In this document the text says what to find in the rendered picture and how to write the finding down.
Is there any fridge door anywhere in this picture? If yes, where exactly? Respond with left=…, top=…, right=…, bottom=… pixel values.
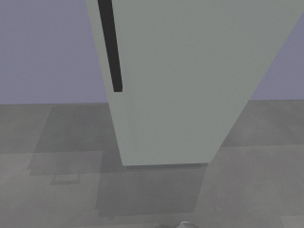
left=89, top=0, right=304, bottom=166

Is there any handle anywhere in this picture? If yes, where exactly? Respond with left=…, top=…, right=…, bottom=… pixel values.
left=97, top=0, right=123, bottom=92

